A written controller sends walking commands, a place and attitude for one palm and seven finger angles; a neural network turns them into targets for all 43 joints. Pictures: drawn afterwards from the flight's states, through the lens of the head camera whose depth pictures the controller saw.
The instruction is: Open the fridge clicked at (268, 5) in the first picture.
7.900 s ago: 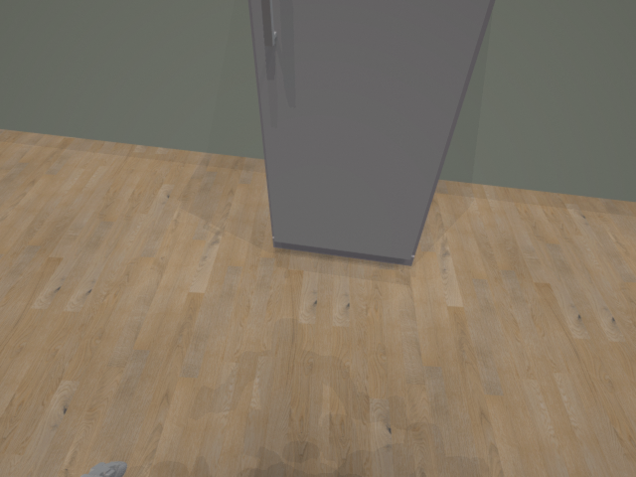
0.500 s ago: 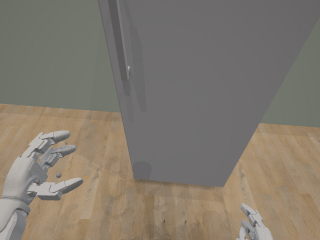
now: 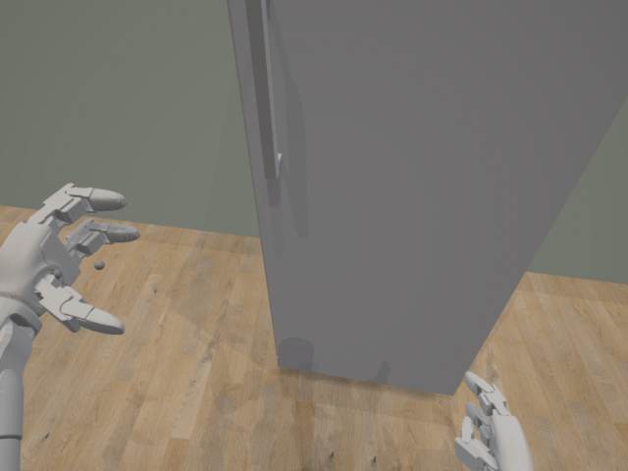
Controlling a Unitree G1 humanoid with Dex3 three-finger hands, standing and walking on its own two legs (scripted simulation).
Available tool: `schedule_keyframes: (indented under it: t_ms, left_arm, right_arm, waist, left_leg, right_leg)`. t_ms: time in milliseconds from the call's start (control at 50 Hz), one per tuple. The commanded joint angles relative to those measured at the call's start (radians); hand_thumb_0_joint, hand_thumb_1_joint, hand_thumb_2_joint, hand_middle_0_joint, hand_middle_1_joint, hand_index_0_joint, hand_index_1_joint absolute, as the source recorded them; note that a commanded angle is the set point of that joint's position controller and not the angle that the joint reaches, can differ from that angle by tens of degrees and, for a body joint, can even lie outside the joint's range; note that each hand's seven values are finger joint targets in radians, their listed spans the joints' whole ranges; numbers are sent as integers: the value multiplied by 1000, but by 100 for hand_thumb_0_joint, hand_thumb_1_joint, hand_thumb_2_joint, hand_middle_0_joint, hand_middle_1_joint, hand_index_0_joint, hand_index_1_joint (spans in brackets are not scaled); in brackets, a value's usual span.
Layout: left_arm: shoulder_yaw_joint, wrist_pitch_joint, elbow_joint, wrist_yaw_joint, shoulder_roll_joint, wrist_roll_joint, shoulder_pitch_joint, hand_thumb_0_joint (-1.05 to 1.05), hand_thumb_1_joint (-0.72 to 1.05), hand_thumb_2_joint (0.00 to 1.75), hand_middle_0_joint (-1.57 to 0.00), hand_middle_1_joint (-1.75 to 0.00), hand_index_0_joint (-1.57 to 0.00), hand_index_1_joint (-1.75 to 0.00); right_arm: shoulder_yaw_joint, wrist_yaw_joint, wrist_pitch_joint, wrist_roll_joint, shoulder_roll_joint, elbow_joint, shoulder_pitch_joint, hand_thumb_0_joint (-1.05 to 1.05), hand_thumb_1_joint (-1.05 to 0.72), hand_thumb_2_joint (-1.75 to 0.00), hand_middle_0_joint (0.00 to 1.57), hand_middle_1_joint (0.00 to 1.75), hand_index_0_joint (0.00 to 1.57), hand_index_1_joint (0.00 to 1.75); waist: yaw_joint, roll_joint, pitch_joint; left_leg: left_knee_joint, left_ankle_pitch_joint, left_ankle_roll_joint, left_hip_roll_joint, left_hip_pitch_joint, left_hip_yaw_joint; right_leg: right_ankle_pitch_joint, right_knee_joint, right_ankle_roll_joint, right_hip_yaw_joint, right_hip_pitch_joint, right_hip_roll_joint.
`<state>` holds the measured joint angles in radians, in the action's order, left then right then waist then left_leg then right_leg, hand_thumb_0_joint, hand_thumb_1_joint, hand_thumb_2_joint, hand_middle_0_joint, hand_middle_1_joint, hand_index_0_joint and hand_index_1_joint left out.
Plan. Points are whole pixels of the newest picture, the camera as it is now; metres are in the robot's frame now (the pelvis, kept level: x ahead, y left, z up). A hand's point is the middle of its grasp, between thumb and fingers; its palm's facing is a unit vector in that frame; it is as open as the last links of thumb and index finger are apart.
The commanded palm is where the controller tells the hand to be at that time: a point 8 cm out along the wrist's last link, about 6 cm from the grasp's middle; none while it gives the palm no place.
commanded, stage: raise the hand to about handle height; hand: left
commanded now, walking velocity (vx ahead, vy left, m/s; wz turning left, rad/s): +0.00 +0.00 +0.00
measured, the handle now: (268, 94) +0.56 +0.15 +0.24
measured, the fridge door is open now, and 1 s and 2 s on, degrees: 0 0 0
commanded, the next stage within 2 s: move the hooked fingers beside the handle in 0.72 s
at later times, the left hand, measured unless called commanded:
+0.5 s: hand (106, 219) +0.29 +0.26 +0.22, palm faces -0.01 -1.00 -0.09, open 13.9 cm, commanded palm +0.25 +0.31 +0.23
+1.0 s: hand (112, 209) +0.30 +0.26 +0.22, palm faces +0.01 -1.00 -0.07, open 14.0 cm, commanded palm +0.28 +0.30 +0.23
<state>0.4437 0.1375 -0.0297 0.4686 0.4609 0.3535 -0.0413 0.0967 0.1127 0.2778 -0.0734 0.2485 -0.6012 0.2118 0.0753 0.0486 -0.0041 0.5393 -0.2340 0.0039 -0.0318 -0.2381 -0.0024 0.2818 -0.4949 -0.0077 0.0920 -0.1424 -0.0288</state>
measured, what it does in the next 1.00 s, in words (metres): stands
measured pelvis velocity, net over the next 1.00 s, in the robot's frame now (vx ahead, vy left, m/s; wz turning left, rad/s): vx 0.00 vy -0.01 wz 0.00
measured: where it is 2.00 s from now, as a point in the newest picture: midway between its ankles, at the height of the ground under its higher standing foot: outside the picture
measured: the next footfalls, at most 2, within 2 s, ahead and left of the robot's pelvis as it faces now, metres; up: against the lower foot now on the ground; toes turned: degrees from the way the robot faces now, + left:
none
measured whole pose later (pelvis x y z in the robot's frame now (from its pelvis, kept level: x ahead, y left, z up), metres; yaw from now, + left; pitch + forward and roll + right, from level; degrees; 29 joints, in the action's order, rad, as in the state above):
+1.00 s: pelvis +0.00 -0.01 +0.00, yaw +0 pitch -4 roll +0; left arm 0.43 0.28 -0.18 0.48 0.50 0.31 -0.31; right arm 0.10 0.11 0.20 -0.10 0.27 -0.61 0.20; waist 0.08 0.06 -0.01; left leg 0.47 -0.20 0.01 -0.03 -0.20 0.00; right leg 0.27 -0.45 0.00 0.10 -0.11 -0.03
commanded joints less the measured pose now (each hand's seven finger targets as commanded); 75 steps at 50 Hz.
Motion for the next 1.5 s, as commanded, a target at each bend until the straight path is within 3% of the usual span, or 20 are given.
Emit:
schedule_keyframes:
  t_ms: [0, 140, 200, 280, 380, 560, 580, 640, 680, 800, 920, 980, 1060, 1080, 1180, 1240, 1280, 1360, 1420, 1480]
  left_arm:
    - [127, -22, 176, 11, 306, 27, -352, 0, -50, 30, -30, -120, -30, -120]
    - [151, 35, 144, 32, 370, 17, -469, 0, -50, 30, -30, -120, -30, -120]
    - [167, 64, 94, 45, 397, 20, -500, 0, -50, 30, -30, -120, -30, -120]
    - [129, 101, 11, 68, 342, 23, -420, 0, -50, 30, -30, -120, -30, -120]
    - [168, 83, 111, 56, 382, 28, -443, 0, -50, 30, -30, -120, -30, -120]
    - [164, 68, 176, 11, 369, 9, -490, 0, -50, 30, -30, -120, -30, -120]
    - [165, 76, 158, 12, 372, 9, -468, 0, -50, 30, -30, -120, -30, -120]
    - [137, 96, 131, 26, 349, 10, -480, 0, -50, 30, -30, -120, -30, -120]
    - [143, 95, 127, 30, 355, 14, -470, 0, -50, 30, -30, -120, -30, -120]
    - [153, 89, 125, 37, 362, 21, -472, 0, -50, 30, -30, -120, -30, -120]
    - [34, 73, 63, 7, 294, -14, -688, 0, -50, 30, -30, -120, -30, -120]
    - [78, 62, 20, -10, 347, -30, -674, 0, -50, 30, -30, -120, -30, -120]
    - [34, 54, -8, -23, 298, -39, -732, 0, -50, 30, -30, -120, -30, -120]
    - [43, 52, -36, -26, 308, -40, -725, 0, -50, 30, -30, -120, -30, -120]
    - [58, 65, -96, -50, 333, -59, -751, 0, -50, 30, -30, -120, -30, -120]
    - [22, 58, -77, -60, 298, -67, -799, 0, -50, 30, -30, -120, -30, -120]
    - [-5, 49, -98, -68, 273, -69, -825, 0, -50, 30, -30, -120, -30, -120]
    - [4, 44, -106, -84, 284, -78, -858, 0, -50, 30, -30, -120, -30, -120]
    - [24, 49, -182, -92, 311, -82, -864, 0, -50, 30, -30, -120, -30, -120]
    - [17, 41, -214, -97, 327, -96, -914, 0, -50, 30, -30, -120, -30, -120]
  right_arm:
    - [-46, 7, 38, -5, 127, 156, -129, 0, -90, -90, 20, 30, 20, 30]
    - [-41, 2, 23, -12, 129, 163, -148, 0, -90, -90, 20, 30, 20, 30]
    - [-42, -4, 14, -18, 136, 161, -153, 0, -90, -90, 20, 30, 20, 30]
    - [-49, -20, -1, -24, 139, 175, -151, 0, -90, -90, 20, 30, 20, 30]
    - [-55, -25, -9, -21, 139, 191, -156, 0, -90, -90, 20, 30, 20, 30]
    - [-52, -6, -8, -17, 128, 184, -151, 0, -90, -90, 20, 30, 20, 30]
    - [-53, -8, -11, -16, 130, 180, -150, 0, -90, -90, 20, 30, 20, 30]
    - [-51, -6, -19, -20, 133, 178, -150, 0, -90, -90, 20, 30, 20, 30]
    - [-52, -8, -20, -20, 135, 179, -155, 0, -90, -90, 20, 30, 20, 30]
    - [-49, -10, -26, -20, 133, 180, -157, 0, -90, -90, 20, 30, 20, 30]
    - [-45, 7, -21, -22, 130, 159, -154, 0, -90, -90, 20, 30, 20, 30]
    - [-49, 8, -23, -16, 136, 153, -147, 0, -90, -90, 20, 30, 20, 30]
    - [-45, 6, -27, -18, 129, 157, -151, 0, -90, -90, 20, 30, 20, 30]
    - [-48, 4, -30, -17, 133, 151, -146, 0, -90, -90, 20, 30, 20, 30]
    - [-53, 0, -42, -17, 141, 155, -138, 0, -90, -90, 20, 30, 20, 30]
    - [-53, -1, -49, -19, 136, 161, -139, 0, -90, -90, 20, 30, 20, 30]
    - [-56, 0, -50, -18, 138, 154, -129, 0, -90, -90, 20, 30, 20, 30]
    - [-61, 5, -53, -17, 142, 149, -118, 0, -90, -90, 20, 30, 20, 30]
    - [-64, 7, -61, -17, 150, 134, -103, 0, -90, -90, 20, 30, 20, 30]
    - [-69, 10, -69, -18, 155, 129, -92, 0, -90, -90, 20, 30, 20, 30]
  waist:
    - [-18, 50, -146]
    - [-11, 70, -175]
    - [-7, 18, -169]
    - [1, 1, -147]
    - [3, -19, -198]
    - [-8, 100, -191]
    - [-3, 54, -185]
    - [-13, 62, -171]
    - [-9, 19, -174]
    - [-10, 20, -186]
    - [-47, 49, -158]
    - [-27, 39, -199]
    - [-34, 52, -200]
    - [-32, 11, -197]
    - [-23, 8, -211]
    - [-35, 36, -220]
    - [-46, 2, -212]
    - [-47, 28, -240]
    - [-49, -27, -226]
    - [-59, -11, -241]
  left_leg:
    - [-109, 79, -32, 44, 126, 32]
    - [-122, 104, -33, 50, 157, 33]
    - [-119, 120, -37, 51, 144, 29]
    - [-112, 134, -34, 51, 132, 21]
    - [-100, 163, -39, 50, 156, 14]
    - [-125, 164, -35, 52, 193, 16]
    - [-121, 170, -36, 48, 186, 13]
    - [-128, 150, -35, 50, 181, 17]
    - [-125, 156, -35, 49, 178, 16]
    - [-127, 153, -36, 52, 177, 18]
    - [-140, 66, -34, 50, 191, 31]
    - [-135, 96, -34, 48, 193, 30]
    - [-143, 90, -31, 47, 188, 33]
    - [-140, 96, -33, 44, 180, 30]
    - [-139, 117, -33, 44, 160, 24]
    - [-136, 125, -33, 44, 172, 16]
    - [-136, 125, -35, 39, 175, 18]
    - [-135, 138, -34, 41, 186, 17]
    - [-130, 144, -39, 41, 162, 11]
    - [-120, 153, -40, 38, 166, 2]
  right_leg:
    - [-123, 115, 25, -37, -60, 44]
    - [-151, 124, 28, -36, -44, 40]
    - [-175, 129, 23, -44, -35, 34]
    - [-205, 119, 22, -46, -50, 33]
    - [-230, 109, 17, -45, -37, 36]
    - [-224, 113, 27, -31, -39, 41]
    - [-231, 119, 24, -34, -33, 42]
    - [-216, 121, 22, -31, -49, 42]
    - [-219, 125, 20, -30, -40, 44]
    - [-220, 124, 21, -31, -39, 42]
    - [-108, 143, 22, -34, -100, 42]
    - [-130, 137, 27, -36, -67, 41]
    - [-134, 128, 30, -32, -70, 38]
    - [-137, 133, 28, -34, -64, 40]
    - [-162, 124, 30, -37, -51, 35]
    - [-180, 118, 29, -40, -56, 32]
    - [-174, 122, 29, -35, -66, 37]
    - [-198, 114, 30, -39, -60, 34]
    - [-214, 116, 26, -42, -59, 32]
    - [-218, 118, 25, -47, -64, 32]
